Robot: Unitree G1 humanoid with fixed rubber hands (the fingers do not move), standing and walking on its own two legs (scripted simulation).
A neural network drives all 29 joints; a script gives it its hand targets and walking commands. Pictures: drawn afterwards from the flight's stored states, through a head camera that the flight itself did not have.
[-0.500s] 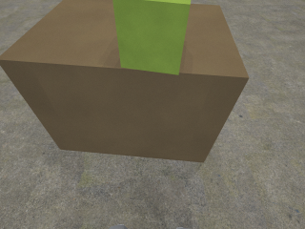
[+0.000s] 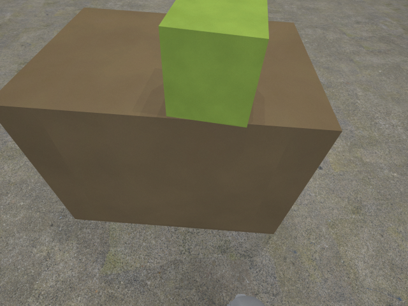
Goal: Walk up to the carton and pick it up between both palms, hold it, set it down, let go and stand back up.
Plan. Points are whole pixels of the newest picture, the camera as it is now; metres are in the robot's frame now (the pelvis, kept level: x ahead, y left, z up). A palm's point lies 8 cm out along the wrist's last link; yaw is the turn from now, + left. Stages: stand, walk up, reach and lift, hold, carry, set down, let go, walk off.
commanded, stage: walk up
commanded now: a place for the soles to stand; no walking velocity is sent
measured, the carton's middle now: (215, 59) +0.72 -0.01 +0.12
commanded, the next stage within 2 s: none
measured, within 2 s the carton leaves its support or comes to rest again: neither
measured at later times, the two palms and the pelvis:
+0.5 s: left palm out of the picture +0.15 +0.28 -0.11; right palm out of the picture +0.17 -0.33 -0.13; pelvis +0.10 -0.03 -0.01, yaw +2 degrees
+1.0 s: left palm (76, 259) +0.25 +0.29 -0.11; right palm (339, 253) +0.27 -0.31 -0.11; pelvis +0.20 -0.02 +0.00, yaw +2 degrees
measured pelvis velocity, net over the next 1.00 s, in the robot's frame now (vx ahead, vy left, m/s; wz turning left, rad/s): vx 0.20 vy -0.02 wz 0.04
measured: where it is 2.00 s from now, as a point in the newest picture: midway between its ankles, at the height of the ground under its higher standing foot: (205, 300)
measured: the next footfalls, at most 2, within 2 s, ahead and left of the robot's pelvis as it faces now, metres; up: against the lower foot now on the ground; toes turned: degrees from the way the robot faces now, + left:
right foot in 0.12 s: +0.16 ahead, -0.12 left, +0.00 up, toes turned -2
left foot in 0.60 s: +0.22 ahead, +0.11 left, +0.00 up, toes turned +6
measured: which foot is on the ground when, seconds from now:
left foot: down 0.00-0.12, up 0.14-0.58, down 0.60-1.00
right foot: up 0.00-0.10, down 0.12-0.62, up 0.64-1.00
